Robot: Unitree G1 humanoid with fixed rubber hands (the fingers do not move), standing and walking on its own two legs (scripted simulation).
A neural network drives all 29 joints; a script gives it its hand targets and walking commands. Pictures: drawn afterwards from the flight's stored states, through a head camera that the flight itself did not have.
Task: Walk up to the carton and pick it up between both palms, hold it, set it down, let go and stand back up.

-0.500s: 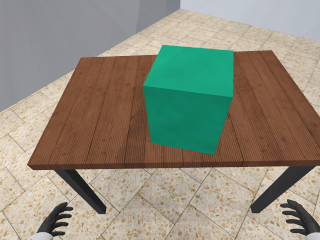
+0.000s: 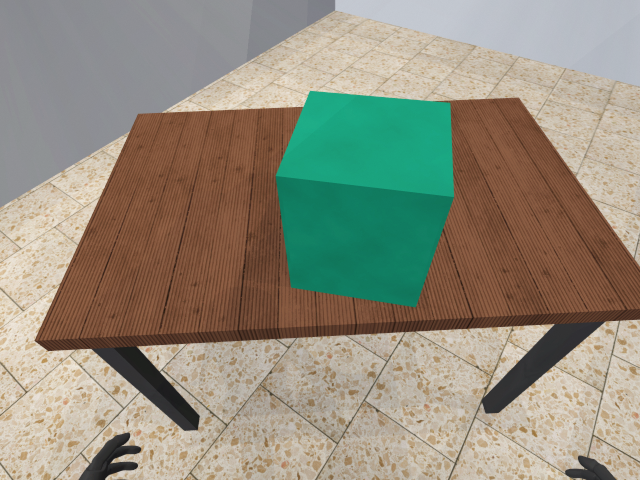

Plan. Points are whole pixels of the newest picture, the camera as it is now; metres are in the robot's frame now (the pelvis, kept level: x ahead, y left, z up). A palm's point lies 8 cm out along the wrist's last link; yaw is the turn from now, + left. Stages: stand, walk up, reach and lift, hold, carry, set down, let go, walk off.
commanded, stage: walk up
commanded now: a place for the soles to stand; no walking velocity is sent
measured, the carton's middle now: (364, 202) +0.49 -0.04 +0.04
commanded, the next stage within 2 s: reach and lift in 0.74 s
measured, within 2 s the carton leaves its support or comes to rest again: neither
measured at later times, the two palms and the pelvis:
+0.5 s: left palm (108, 469) +0.14 +0.30 -0.09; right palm out of the picture +0.10 -0.36 -0.09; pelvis +0.02 -0.02 +0.00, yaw -1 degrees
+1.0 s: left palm (156, 404) +0.22 +0.26 -0.09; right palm (607, 452) +0.17 -0.33 -0.08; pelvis +0.01 -0.01 -0.02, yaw +1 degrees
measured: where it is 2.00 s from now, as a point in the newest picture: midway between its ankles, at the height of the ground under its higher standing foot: outside the picture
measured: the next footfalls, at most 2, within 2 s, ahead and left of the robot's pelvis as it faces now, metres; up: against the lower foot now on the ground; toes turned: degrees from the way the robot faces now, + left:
none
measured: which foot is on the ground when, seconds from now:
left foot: down 0.00-1.00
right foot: down 0.00-1.00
